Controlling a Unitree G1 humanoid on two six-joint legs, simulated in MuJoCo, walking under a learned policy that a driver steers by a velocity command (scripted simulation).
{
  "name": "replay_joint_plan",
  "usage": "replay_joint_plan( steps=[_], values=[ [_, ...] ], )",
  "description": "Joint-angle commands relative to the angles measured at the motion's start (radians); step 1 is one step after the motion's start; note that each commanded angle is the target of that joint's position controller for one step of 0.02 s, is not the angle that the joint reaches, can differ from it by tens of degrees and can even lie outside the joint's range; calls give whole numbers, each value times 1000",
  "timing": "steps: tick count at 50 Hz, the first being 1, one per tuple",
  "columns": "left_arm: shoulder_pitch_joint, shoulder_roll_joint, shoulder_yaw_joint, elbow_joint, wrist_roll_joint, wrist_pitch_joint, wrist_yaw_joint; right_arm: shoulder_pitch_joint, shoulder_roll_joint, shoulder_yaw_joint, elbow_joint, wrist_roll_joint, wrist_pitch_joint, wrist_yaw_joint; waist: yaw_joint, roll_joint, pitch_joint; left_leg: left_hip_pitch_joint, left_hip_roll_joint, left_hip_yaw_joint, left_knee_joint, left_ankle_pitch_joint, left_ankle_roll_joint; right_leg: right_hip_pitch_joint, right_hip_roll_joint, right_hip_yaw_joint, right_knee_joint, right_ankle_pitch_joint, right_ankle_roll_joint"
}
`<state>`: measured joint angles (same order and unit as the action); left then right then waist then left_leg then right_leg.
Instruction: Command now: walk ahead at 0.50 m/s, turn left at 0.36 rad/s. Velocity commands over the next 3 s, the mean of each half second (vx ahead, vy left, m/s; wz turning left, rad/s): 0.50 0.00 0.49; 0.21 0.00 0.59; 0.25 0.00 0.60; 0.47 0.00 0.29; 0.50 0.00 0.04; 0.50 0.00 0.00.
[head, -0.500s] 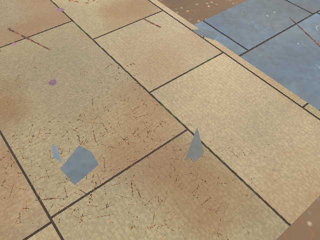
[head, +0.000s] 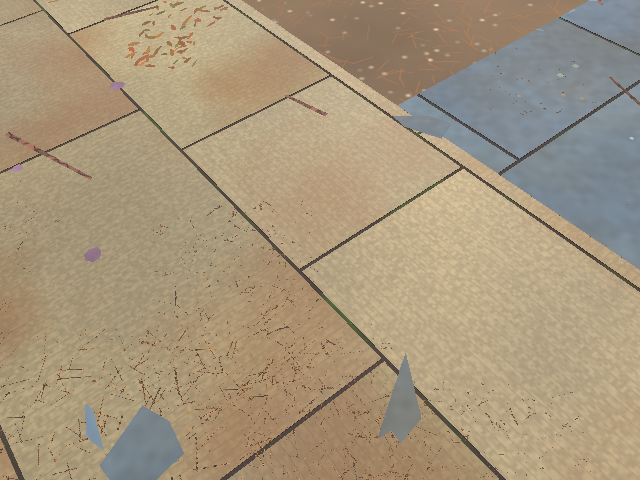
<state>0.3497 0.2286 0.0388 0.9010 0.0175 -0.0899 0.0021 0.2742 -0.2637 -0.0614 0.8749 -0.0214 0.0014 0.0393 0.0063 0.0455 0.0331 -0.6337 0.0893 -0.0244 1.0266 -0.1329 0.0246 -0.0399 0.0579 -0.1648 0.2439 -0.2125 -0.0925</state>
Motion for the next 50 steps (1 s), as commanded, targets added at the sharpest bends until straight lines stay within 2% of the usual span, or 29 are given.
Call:
replay_joint_plan(
  steps=[1,6,8,11,12,13,14,15,16,17,18,20,21,24,25,27,29,32,34,36,37,38,39,40,41,42,44,46,50],
  values=[
    [-6,99,18,-38,-2,-21,7,-53,-30,-5,-62,-3,-8,6,-5,-103,55,-67,7,8,-85,108,-4,-22,-267,79,-132,326,-38],
    [73,110,16,9,1,-13,24,-208,-4,18,-123,-12,-15,21,39,-99,87,-50,-21,118,-310,136,33,88,-289,-9,-93,505,-24],
    [86,124,16,24,4,-6,30,-224,-7,19,-139,-13,-17,23,33,-103,79,-6,-55,159,-369,79,67,142,-300,-43,-29,686,-10],
    [57,176,27,24,9,10,42,-110,-39,5,-119,-14,-14,11,-33,-151,-8,161,-150,211,-382,-80,138,191,-314,-81,206,1110,1],
    [43,191,32,17,12,19,42,-19,-62,-7,-96,-16,-19,5,-74,-151,-64,267,-176,200,-407,-128,167,167,-320,-80,363,1112,-8],
    [21,200,35,5,8,25,36,117,-95,-27,-55,-23,-29,-4,-145,-113,-135,459,-188,160,-503,-110,202,69,-301,-88,591,952,1],
    [16,159,25,-28,6,20,29,223,-195,-60,-35,-29,-30,-20,-182,8,-217,683,9,-104,-552,-179,270,-156,-239,-94,918,486,27],
    [20,88,17,-104,-7,9,7,148,-285,-82,-57,-11,-18,-22,-89,221,-263,917,245,-696,-691,-101,444,-601,16,36,1256,-323,83],
    [-85,137,19,-121,9,-5,1,138,-260,-80,-59,19,-11,-23,-128,23,-213,879,240,-649,-745,-80,430,-713,-56,219,1264,-244,72],
    [-114,129,14,-138,-5,-19,-3,90,-208,-66,-58,19,-12,-31,-94,-25,-103,760,225,-525,-760,-27,392,-724,-103,221,1192,-152,69],
    [-93,129,15,-126,-7,-24,-1,55,-152,-51,-53,15,-15,-33,-40,-100,-22,627,178,-428,-778,90,338,-667,-137,210,1087,-113,73],
    [-62,113,11,-120,25,12,-2,-2,-112,-35,-64,21,-33,-40,17,-87,-11,496,84,-288,-797,218,288,-551,-165,211,973,-100,104],
    [-56,107,11,-123,32,30,-6,6,-116,-33,-63,24,-44,-38,24,-69,-21,472,63,-262,-800,273,286,-528,-164,201,940,-101,117],
    [-121,90,5,-159,32,55,-14,49,-157,-43,-56,23,-60,-34,16,-37,-14,441,17,-216,-815,319,270,-555,-164,167,809,-29,148],
    [-168,91,4,-177,31,56,-16,68,-160,-43,-55,22,-60,-34,0,-24,-3,446,7,-216,-819,309,258,-578,-164,161,755,12,155],
    [-243,89,0,-203,24,55,-14,97,-159,-43,-52,22,-54,-35,-25,-6,14,464,-15,-195,-772,487,221,-585,-142,151,637,80,164],
    [-286,84,-7,-220,15,50,-12,128,-167,-46,-51,23,-44,-40,-51,18,-18,505,-31,-177,-706,642,184,-555,-106,143,549,133,157],
    [-333,99,-10,-240,5,42,-6,151,-171,-47,-58,15,-26,-48,-82,42,-48,569,-31,-211,-629,679,155,-521,-57,150,449,152,138],
    [-297,124,-6,-234,4,33,1,124,-174,-49,-75,6,-17,-55,-62,53,-58,580,-28,-257,-559,663,127,-438,-33,178,356,120,117],
    [-159,167,7,-197,7,18,15,52,-191,-54,-103,11,-24,-57,15,52,-91,546,-56,-291,-425,652,80,-251,-18,188,215,165,80],
    [-49,198,15,-178,19,0,25,25,-171,-48,-122,27,-35,-51,73,0,-148,462,-107,-270,-254,519,50,-60,-108,244,147,341,48],
    [35,267,23,-189,27,-3,37,78,-81,-24,-162,40,-42,-52,66,-176,-290,314,-190,-152,29,-108,24,171,-410,471,226,788,-10],
    [-13,299,40,-204,-1,23,29,238,-102,-33,-168,49,-25,-64,-18,-367,-444,180,-283,-71,227,-567,12,256,-590,756,217,990,-177],
    [-79,204,24,-233,-11,42,23,239,-159,-41,-108,11,1,-71,-31,-170,-365,148,-195,-91,297,-488,10,139,-537,695,197,781,-180],
    [-127,126,1,-243,-12,48,26,146,-167,-45,-115,-2,13,-59,-17,-101,-232,137,-172,-73,280,-422,-3,16,-452,545,159,627,-149],
    [-172,103,-8,-246,-2,58,30,110,-148,-44,-126,-1,25,-48,-33,-105,-159,137,-144,-59,245,-380,-20,-70,-388,448,112,497,-113],
    [-187,130,-1,-236,7,63,38,98,-125,-39,-136,-6,54,-27,-40,-190,-89,172,-130,-29,219,-321,-47,-187,-321,317,62,437,-103],
    [-174,141,6,-230,13,59,34,92,-115,-35,-148,4,64,-20,-46,-184,-109,188,-134,-14,183,-302,-55,-201,-320,263,56,449,-118],
    [-173,154,18,-228,13,68,31,15,-98,-23,-187,-2,78,-9,-33,-192,-106,187,-92,13,24,-260,-49,-208,-345,208,24,230,-124]
  ],
)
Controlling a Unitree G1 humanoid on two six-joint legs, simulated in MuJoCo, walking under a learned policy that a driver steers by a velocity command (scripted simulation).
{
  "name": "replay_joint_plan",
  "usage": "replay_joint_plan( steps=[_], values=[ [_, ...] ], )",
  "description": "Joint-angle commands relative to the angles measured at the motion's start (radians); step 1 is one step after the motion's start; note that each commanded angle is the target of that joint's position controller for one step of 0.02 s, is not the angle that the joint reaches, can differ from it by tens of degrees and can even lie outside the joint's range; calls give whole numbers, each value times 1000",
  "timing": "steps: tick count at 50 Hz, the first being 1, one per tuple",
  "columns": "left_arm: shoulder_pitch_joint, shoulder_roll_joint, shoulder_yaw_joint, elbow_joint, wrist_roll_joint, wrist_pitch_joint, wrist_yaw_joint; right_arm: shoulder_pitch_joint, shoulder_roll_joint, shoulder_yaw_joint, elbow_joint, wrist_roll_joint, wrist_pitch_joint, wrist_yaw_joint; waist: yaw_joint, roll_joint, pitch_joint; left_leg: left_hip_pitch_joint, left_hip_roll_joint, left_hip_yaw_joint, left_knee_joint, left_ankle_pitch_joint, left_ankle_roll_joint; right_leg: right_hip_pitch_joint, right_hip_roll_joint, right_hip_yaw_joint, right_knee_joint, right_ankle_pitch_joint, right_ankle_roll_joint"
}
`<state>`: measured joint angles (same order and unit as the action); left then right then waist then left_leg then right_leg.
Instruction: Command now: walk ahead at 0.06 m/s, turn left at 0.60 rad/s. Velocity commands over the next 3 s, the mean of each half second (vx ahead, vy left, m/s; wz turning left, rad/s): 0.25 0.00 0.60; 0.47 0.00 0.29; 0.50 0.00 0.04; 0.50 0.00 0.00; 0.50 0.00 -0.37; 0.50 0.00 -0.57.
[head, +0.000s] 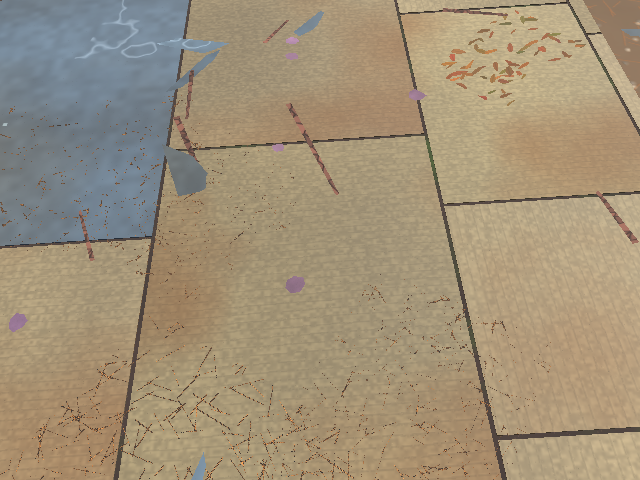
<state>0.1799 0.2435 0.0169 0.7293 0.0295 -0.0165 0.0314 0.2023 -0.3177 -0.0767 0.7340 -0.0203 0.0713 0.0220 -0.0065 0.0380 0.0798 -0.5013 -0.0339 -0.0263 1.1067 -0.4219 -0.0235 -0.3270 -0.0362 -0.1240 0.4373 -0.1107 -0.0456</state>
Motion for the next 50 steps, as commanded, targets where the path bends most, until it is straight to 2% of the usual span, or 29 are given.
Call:
replay_joint_plan(
  steps=[1,4,6,7,8,9,10,11,12,13,14,15,16,19,27,30,31,32,33,34,35,36,37,38,39,41,43,47,50],
  values=[
    [-8,145,43,-57,2,0,0,64,-38,-3,-58,-2,11,13,-16,-193,-147,78,42,25,-116,36,3,65,-249,151,-176,56,-164],
    [-1,174,57,-54,7,14,-8,21,-39,5,-85,4,10,23,4,-211,-145,164,41,70,-263,13,23,44,-261,118,-165,-48,-147],
    [20,208,71,-54,6,23,-16,19,-50,4,-98,2,3,31,12,-214,-162,223,29,104,-356,-11,50,32,-281,125,-181,-285,-123],
    [11,223,77,-58,2,30,-19,42,-53,2,-95,2,-2,38,-6,-200,-159,297,19,122,-436,3,72,-14,-282,116,-180,-408,-98],
    [2,217,78,-62,1,37,-20,96,-55,-1,-73,3,-8,43,-34,-163,-148,406,-3,132,-521,10,99,-97,-263,85,-140,-513,-61],
    [-11,180,73,-65,5,46,-23,195,-66,-9,-28,2,-17,39,-73,-62,-118,507,1,62,-619,-58,131,-209,-209,19,11,-591,-11],
    [-10,76,47,-80,3,52,-37,259,-131,-21,-15,-7,-26,20,-92,235,-64,516,238,-322,-855,-365,195,-381,-78,-110,405,-600,55],
    [-113,100,50,-147,14,51,-32,224,-237,-41,-65,-11,-31,3,-110,256,41,375,394,-727,-1042,-598,305,-572,39,48,518,-494,78],
    [-158,160,66,-161,5,36,-38,182,-184,-31,-53,-17,-29,-20,-79,137,102,316,364,-638,-1062,-532,299,-543,-23,152,551,-340,72],
    [-97,167,71,-135,-6,24,-48,124,-157,-19,-59,-7,-33,-30,-21,142,90,306,309,-539,-1043,-406,272,-498,-27,153,530,-235,74],
    [-47,166,71,-99,1,15,-54,91,-145,-16,-62,-2,-47,-27,7,125,70,328,248,-440,-1025,-244,248,-452,-31,148,512,-170,83],
    [-15,163,74,-68,17,12,-59,82,-129,-13,-67,1,-63,-25,9,102,32,352,205,-372,-1000,-109,237,-410,-23,128,530,-119,86],
    [0,156,74,-52,21,13,-63,99,-105,-7,-59,6,-78,-19,7,75,-7,381,185,-335,-983,-13,236,-384,-21,128,537,-89,86],
    [-48,127,69,-63,12,19,-66,188,-109,-14,-24,16,-104,-9,-19,49,-31,459,181,-329,-963,85,251,-413,-14,129,487,-50,92],
    [-233,114,52,-124,-2,-4,-70,298,-137,-29,16,3,-117,-22,-94,80,2,488,191,-379,-869,260,272,-354,17,137,209,-62,106],
    [-151,124,51,-111,-6,-21,-64,255,-138,-27,17,4,-125,-27,-47,92,-22,421,201,-380,-818,422,225,-141,33,116,128,-76,60],
    [-88,128,55,-93,-6,-27,-55,236,-139,-26,19,5,-129,-27,-13,85,-35,378,193,-371,-778,501,206,-19,52,100,93,-86,42],
    [20,141,63,-58,0,-37,-42,223,-134,-22,26,9,-134,-26,44,46,-76,342,148,-331,-657,608,181,144,71,89,32,-70,20],
    [155,198,80,-31,13,-51,-28,221,-99,-11,25,14,-141,-21,107,-43,-170,263,73,-252,-421,576,152,343,-34,196,-5,-142,-18],
    [293,303,98,-25,34,-53,-16,253,-17,10,-11,36,-147,-19,133,-249,-305,37,-59,-128,-90,242,104,572,-292,611,-115,-455,-98],
    [275,322,105,7,13,-43,-24,292,-47,6,-7,15,-144,-20,77,-344,-275,-118,-112,-124,39,-83,105,528,-378,935,-245,-503,-158],
    [187,228,86,-8,2,-38,-31,256,-73,2,17,-1,-135,-20,39,-177,-130,-160,-36,-154,107,-15,119,412,-352,820,-229,-556,-162],
    [131,161,71,-12,-4,-42,-37,188,-70,5,19,-7,-135,-7,35,-89,-59,-144,-2,-136,79,55,120,314,-296,666,-229,-455,-151],
    [102,127,59,-8,0,-46,-37,155,-55,8,15,-7,-133,1,18,-92,-32,-123,28,-119,31,94,117,257,-244,545,-246,-323,-130],
    [107,108,51,8,-2,-54,-35,140,-51,10,13,-18,-127,7,9,-126,-26,-109,44,-104,-4,112,106,233,-208,467,-254,-201,-120],
    [140,111,49,37,-9,-74,-40,144,-36,16,24,-25,-116,17,0,-149,-49,-95,40,-69,-11,138,89,235,-180,376,-254,37,-129],
    [172,119,51,64,-20,-86,-45,85,-27,23,6,-28,-114,23,-2,-138,-43,-152,61,-35,-46,180,72,256,-177,317,-271,168,-148],
    [207,105,44,105,-25,-85,-50,-112,18,53,-53,-23,-118,35,29,-133,-17,-134,88,55,-300,327,46,231,-118,190,-294,288,-136],
    [249,140,50,134,-25,-84,-48,-199,20,63,-72,-13,-119,37,50,-132,-14,-25,68,91,-464,388,59,228,-135,171,-293,331,-120]
  ],
)
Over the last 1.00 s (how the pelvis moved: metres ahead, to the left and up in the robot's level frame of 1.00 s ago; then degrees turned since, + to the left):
0.44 0.06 -0.01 36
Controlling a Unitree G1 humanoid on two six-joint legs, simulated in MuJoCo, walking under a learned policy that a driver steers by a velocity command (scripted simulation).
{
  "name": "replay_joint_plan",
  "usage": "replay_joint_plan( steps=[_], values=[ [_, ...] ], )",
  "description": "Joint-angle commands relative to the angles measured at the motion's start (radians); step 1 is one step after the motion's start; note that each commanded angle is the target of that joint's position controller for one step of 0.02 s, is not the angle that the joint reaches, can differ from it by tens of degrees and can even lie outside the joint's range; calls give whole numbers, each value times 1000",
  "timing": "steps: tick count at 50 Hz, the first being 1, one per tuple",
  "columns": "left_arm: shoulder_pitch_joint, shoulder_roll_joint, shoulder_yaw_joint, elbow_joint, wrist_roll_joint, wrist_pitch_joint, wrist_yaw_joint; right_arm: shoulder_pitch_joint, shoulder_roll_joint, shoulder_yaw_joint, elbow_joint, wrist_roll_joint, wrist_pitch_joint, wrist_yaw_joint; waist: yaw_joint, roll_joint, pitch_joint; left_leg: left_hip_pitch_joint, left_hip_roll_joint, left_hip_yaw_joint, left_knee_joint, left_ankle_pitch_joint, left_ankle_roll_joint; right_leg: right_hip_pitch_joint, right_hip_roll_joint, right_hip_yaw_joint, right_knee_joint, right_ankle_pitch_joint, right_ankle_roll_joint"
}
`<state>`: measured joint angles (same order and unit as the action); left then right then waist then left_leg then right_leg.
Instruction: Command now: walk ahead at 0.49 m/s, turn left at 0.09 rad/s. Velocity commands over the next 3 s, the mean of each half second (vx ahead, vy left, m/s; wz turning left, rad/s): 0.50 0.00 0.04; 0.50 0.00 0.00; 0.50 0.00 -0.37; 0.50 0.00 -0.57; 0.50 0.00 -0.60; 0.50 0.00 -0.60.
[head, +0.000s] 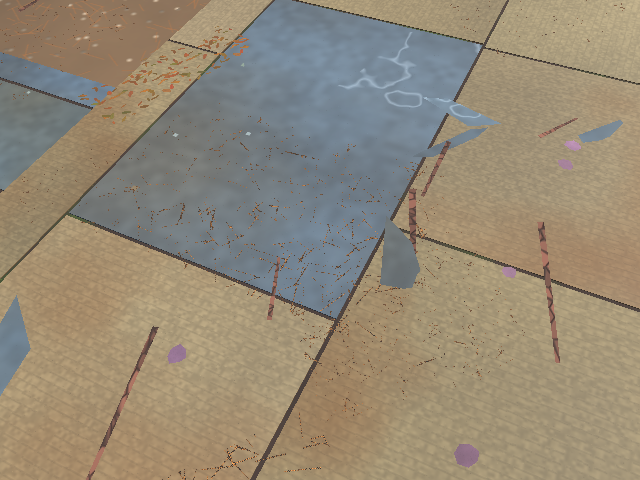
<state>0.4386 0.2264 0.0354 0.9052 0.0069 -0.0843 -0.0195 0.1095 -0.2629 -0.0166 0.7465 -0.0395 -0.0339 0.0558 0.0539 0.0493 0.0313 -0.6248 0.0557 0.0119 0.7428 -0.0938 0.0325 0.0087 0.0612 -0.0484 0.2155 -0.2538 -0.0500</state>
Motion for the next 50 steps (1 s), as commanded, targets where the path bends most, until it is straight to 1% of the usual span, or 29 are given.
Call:
replay_joint_plan(
  steps=[1,4,5,6,7,8,9,10,11,12,13,15,17,20,23,27,30,32,33,34,35,36,37,38,39,41,43,45,50],
  values=[
    [3,166,33,-32,-2,-14,4,-115,-45,1,-87,7,-13,-1,-12,-137,36,115,-26,53,-125,63,13,-83,-253,103,-63,498,-113],
    [4,182,34,-10,3,-4,13,-73,-73,-11,-70,0,-17,-18,-46,-126,14,199,-63,62,-187,-17,56,10,-281,91,56,731,-94],
    [2,189,34,-3,4,2,16,14,-87,-20,-39,-4,-22,-25,-86,-121,-34,306,-92,72,-224,-37,76,23,-268,73,175,837,-81],
    [7,181,30,2,3,8,18,160,-111,-33,13,-13,-31,-34,-146,-93,-115,497,-103,72,-267,-29,104,-29,-230,38,359,827,-63],
    [4,149,18,-26,1,8,17,325,-177,-53,45,-33,-38,-48,-209,-16,-227,735,84,-127,-285,-142,156,-208,-190,8,635,536,-47],
    [122,29,-6,-55,-22,11,10,360,-273,-78,50,-35,-32,-55,-145,227,-354,981,385,-626,-376,-197,294,-550,-10,-29,1011,-226,-8],
    [44,160,26,-39,9,19,21,325,-216,-73,49,17,-21,-52,-166,73,-304,907,347,-695,-444,-233,287,-646,-31,92,1084,-253,-23],
    [-40,157,30,-65,6,15,16,234,-167,-58,49,24,-22,-53,-124,39,-147,775,297,-515,-459,-189,256,-677,-82,102,1064,-156,-32],
    [-75,132,21,-71,3,10,10,185,-118,-46,51,20,-30,-49,-101,9,-82,659,251,-410,-491,-72,231,-645,-114,98,1004,-94,-31],
    [-76,120,21,-62,10,17,7,166,-96,-40,58,20,-38,-50,-71,14,-47,583,205,-329,-513,1,198,-600,-137,94,951,-72,-24],
    [-51,108,18,-50,23,32,1,158,-77,-34,70,23,-44,-52,-43,28,-36,520,173,-268,-537,47,179,-545,-149,88,916,-61,-11],
    [-48,86,15,-41,30,51,-10,185,-78,-34,93,26,-60,-50,-27,18,-38,489,154,-219,-570,115,185,-517,-148,71,885,-40,5],
    [-109,82,15,-57,33,60,-17,211,-97,-41,117,33,-68,-49,-26,10,-6,483,145,-182,-614,98,193,-572,-164,56,835,19,22],
    [-243,84,13,-97,31,62,-19,260,-93,-40,150,34,-64,-49,-51,-4,40,512,126,-142,-651,96,190,-663,-183,39,717,131,45],
    [-348,68,4,-126,24,56,-20,305,-93,-39,179,33,-63,-48,-77,-4,54,545,109,-97,-646,161,175,-660,-171,13,569,220,49],
    [-462,69,-3,-162,20,50,-16,377,-98,-38,224,25,-60,-55,-114,3,69,644,129,-77,-614,257,169,-652,-139,-15,438,249,26],
    [-488,83,0,-180,20,42,-13,388,-109,-41,249,17,-54,-65,-106,10,77,729,163,-78,-562,372,161,-631,-118,-21,377,175,-12],
    [-408,96,9,-159,21,34,-4,357,-125,-44,255,15,-53,-70,-59,22,39,741,162,-54,-451,613,137,-492,-71,-42,334,97,-47],
    [-291,111,19,-120,23,27,4,342,-133,-46,258,15,-50,-70,-7,17,-22,730,143,-34,-313,724,122,-349,-35,-58,297,86,-68],
    [-110,141,35,-59,35,16,15,329,-124,-42,255,20,-48,-70,67,-14,-121,633,98,4,-106,657,101,-110,-49,-36,257,120,-99],
    [56,237,61,-30,60,10,28,352,-64,-24,218,41,-51,-65,104,-136,-257,366,22,51,223,296,70,187,-298,263,237,11,-170],
    [72,296,76,-17,48,18,21,445,-15,-22,224,51,-51,-59,54,-311,-344,87,-160,13,506,-443,47,340,-500,708,103,16,-282],
    [-27,235,66,-25,13,26,15,352,-100,-45,221,26,-46,-63,27,-150,-218,5,-90,-100,562,-381,66,228,-441,650,70,-54,-245],
    [-127,172,50,-41,5,24,13,288,-91,-45,200,27,-52,-57,-7,-109,-89,-2,-45,-86,524,-282,69,76,-410,500,41,-25,-219],
    [-174,122,37,-43,10,17,9,257,-69,-41,197,28,-53,-53,-31,-80,-36,29,-9,-74,468,-222,67,-23,-362,401,3,52,-191],
    [-180,78,22,-16,7,5,12,273,-38,-37,207,5,-29,-43,-75,-117,-7,117,21,-60,396,-185,44,-137,-296,267,-36,174,-151],
    [-127,86,24,15,4,-11,12,258,-18,-35,204,1,-14,-32,-85,-110,-8,121,24,-38,367,-164,26,-154,-280,217,-56,270,-159],
    [-90,109,29,37,0,-19,13,184,-15,-34,180,1,-6,-26,-81,-104,20,54,43,-19,310,-105,7,-148,-271,177,-87,288,-164],
    [-9,95,20,76,-1,-16,13,-39,-3,-21,109,10,-8,-21,-33,-105,67,6,43,33,37,61,-22,-119,-224,107,-101,381,-145]
  ],
)
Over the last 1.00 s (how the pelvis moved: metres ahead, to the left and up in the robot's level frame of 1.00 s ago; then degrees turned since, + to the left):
0.35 0.10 0.01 25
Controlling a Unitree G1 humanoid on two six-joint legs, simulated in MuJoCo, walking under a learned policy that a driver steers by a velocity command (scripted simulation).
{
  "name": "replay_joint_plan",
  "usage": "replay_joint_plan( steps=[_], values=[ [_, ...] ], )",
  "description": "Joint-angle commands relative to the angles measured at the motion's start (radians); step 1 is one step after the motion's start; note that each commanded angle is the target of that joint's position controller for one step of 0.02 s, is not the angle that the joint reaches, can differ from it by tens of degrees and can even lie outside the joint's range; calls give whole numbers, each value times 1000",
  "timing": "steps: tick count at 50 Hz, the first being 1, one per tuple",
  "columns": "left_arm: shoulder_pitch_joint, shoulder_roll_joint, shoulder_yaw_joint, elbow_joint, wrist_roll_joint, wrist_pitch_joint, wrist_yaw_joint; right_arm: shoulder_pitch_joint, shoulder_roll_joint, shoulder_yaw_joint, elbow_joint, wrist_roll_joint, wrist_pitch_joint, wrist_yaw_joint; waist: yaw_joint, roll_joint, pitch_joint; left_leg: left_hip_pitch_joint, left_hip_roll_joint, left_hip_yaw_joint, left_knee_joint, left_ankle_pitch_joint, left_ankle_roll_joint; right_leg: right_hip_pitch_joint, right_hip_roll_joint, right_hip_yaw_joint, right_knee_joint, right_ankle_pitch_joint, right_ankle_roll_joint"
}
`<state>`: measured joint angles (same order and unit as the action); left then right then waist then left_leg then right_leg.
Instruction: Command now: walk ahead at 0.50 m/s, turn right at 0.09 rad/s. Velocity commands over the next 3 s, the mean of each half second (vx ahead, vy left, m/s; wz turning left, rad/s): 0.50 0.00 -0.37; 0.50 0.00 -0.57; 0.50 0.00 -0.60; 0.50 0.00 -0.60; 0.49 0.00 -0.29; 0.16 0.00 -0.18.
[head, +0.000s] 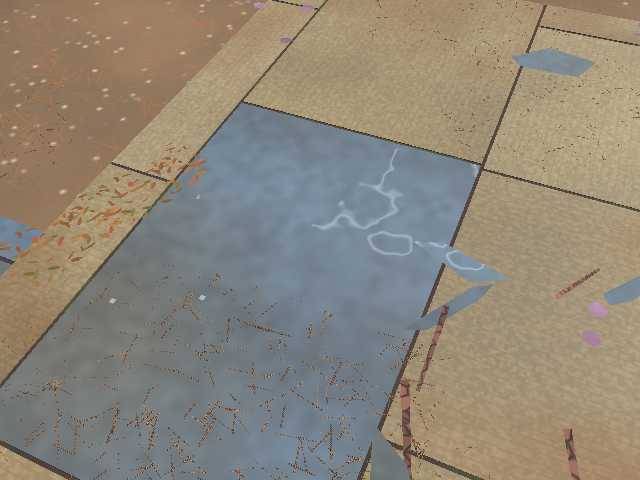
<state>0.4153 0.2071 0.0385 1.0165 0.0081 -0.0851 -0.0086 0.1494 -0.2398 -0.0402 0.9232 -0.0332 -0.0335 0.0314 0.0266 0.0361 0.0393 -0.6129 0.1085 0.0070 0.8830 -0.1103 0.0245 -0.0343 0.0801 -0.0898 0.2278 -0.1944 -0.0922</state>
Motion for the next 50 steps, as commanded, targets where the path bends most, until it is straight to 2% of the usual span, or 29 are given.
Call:
replay_joint_plan(
  steps=[1,5,7,9,10,11,12,13,14,15,17,19,22,25,28,32,35,36,37,38,39,40,41,42,43,44,45,47,50],
  values=[
    [34,117,17,-28,-2,-15,4,-115,-22,7,-80,5,-10,3,4,-93,61,8,-21,46,-154,99,-16,-66,-242,151,-107,343,-102],
    [85,138,20,-6,6,-4,14,-205,-37,9,-116,9,-17,-4,31,-100,59,20,-51,45,-267,97,-13,37,-270,195,-44,424,-111],
    [71,152,25,-7,12,1,20,-206,-57,4,-130,12,-27,-7,16,-106,54,54,-62,32,-307,38,2,76,-290,223,3,480,-106],
    [31,169,32,-14,15,5,23,-98,-84,-9,-106,13,-42,-16,-40,-112,10,220,-98,35,-368,-40,26,64,-281,228,118,609,-81],
    [14,166,33,-18,10,5,19,48,-107,-22,-61,6,-54,-26,-103,-76,-65,412,-114,44,-439,-16,49,21,-236,197,283,631,-61],
    [5,136,25,-43,0,2,15,218,-172,-43,-28,-17,-67,-42,-162,-7,-189,668,28,-95,-453,-75,91,-136,-177,159,531,434,-41],
    [100,20,3,-81,-38,5,14,290,-283,-71,-38,-37,-62,-48,-131,204,-338,952,325,-507,-515,-182,189,-473,-20,57,879,-139,6],
    [87,117,29,-70,-13,16,21,234,-230,-63,-49,-8,-43,-42,-115,145,-337,878,344,-656,-601,-242,211,-562,-32,133,1006,-319,-10],
    [33,131,40,-72,-4,23,19,140,-151,-43,-64,2,-39,-40,-75,60,-181,742,305,-501,-619,-290,186,-592,-90,154,1026,-243,-16],
    [-12,104,36,-77,-1,25,10,83,-94,-29,-70,6,-44,-37,-60,21,-86,616,256,-370,-659,-232,165,-579,-128,150,993,-172,-11],
    [-29,81,40,-83,20,47,-5,66,-53,-18,-54,10,-57,-45,-19,62,-18,484,182,-194,-705,-104,115,-525,-167,141,932,-118,6],
    [-42,59,40,-93,24,70,-18,100,-54,-20,-37,16,-77,-45,-5,53,-22,463,170,-111,-724,-1,115,-516,-170,127,930,-78,20],
    [-137,57,40,-134,25,86,-31,140,-71,-27,-19,20,-92,-44,-2,39,1,484,165,-13,-753,62,123,-607,-189,116,887,21,36],
    [-248,55,34,-179,23,87,-43,176,-68,-26,-2,14,-91,-44,-17,34,34,504,146,74,-761,109,123,-655,-189,93,750,121,49],
    [-354,43,20,-221,24,83,-54,200,-87,-30,6,14,-90,-46,-39,34,50,523,141,148,-754,168,114,-605,-174,40,568,198,42],
    [-446,60,18,-267,31,81,-63,267,-116,-39,29,11,-74,-55,-65,33,67,646,179,201,-708,281,105,-584,-151,-20,447,125,-1],
    [-406,80,28,-267,36,80,-55,272,-149,-48,34,8,-51,-62,-37,60,27,720,185,254,-539,664,88,-477,-74,-74,404,-26,-55],
    [-334,94,37,-249,36,77,-50,271,-165,-53,34,8,-40,-62,-6,65,-17,730,184,265,-412,781,85,-396,-34,-85,386,-73,-78],
    [-211,113,51,-213,37,67,-41,264,-176,-55,28,11,-28,-59,45,48,-89,692,174,278,-221,774,74,-249,7,-85,329,-68,-105],
    [-39,173,77,-161,48,58,-25,249,-169,-52,7,12,-24,-55,123,-22,-188,516,152,287,56,556,38,7,-44,32,257,-83,-150],
    [-20,304,108,-169,49,59,-11,273,-48,-26,-72,24,-32,-36,72,-265,-272,59,-9,269,422,-257,-27,328,-359,536,202,-146,-284],
    [-3,322,111,-189,19,74,-5,155,-122,-42,-114,16,-47,-28,102,-168,-316,-101,-109,36,563,-428,-44,355,-430,842,52,-106,-326],
    [-44,299,104,-176,14,80,4,72,-118,-39,-139,23,-58,-23,87,-95,-175,-184,-45,-18,543,-320,-29,275,-405,658,46,-4,-298],
    [-91,240,89,-175,6,74,8,87,-104,-32,-130,27,-70,-25,44,-45,-93,-140,-7,-20,444,-234,-22,143,-368,547,42,121,-259],
    [-141,202,79,-181,3,66,11,104,-103,-34,-115,17,-66,-28,0,-16,-47,-74,17,-26,364,-209,-24,40,-312,462,33,228,-221],
    [-174,173,69,-185,-6,58,14,128,-102,-34,-113,-3,-49,-29,-35,-24,-45,-7,26,-32,318,-201,-36,-28,-269,403,21,296,-205],
    [-180,163,64,-190,-8,47,13,145,-97,-34,-108,-14,-29,-27,-49,-33,-59,37,26,-34,288,-201,-47,-60,-249,376,16,339,-201],
    [-145,181,65,-182,-14,28,8,132,-80,-31,-121,-17,-4,-20,-58,-35,-58,40,18,-19,229,-187,-67,-93,-221,349,2,377,-204],
    [-81,203,69,-174,-9,23,6,13,-79,-27,-167,-14,8,-16,-24,-58,-16,-32,13,-8,104,-82,-86,-103,-201,358,-31,312,-187]
  ],
)
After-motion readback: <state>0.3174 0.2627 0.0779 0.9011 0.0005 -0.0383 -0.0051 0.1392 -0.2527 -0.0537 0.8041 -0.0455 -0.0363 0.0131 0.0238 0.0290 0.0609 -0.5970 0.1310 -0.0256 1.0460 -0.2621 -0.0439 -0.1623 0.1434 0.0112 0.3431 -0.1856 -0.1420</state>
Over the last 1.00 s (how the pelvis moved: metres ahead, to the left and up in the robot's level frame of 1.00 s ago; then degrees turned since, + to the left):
0.55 -0.02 0.00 0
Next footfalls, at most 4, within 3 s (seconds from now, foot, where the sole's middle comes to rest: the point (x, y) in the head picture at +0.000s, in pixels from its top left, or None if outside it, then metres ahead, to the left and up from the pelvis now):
0.22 left None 0.30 0.12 -0.78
0.76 right None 0.50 -0.15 -0.78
1.30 left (427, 328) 0.86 -0.18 -0.78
1.82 right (576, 339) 0.83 -0.53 -0.78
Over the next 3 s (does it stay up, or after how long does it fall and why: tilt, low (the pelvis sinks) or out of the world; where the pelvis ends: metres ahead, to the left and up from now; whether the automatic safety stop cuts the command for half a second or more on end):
stays up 1.02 -0.85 -0.01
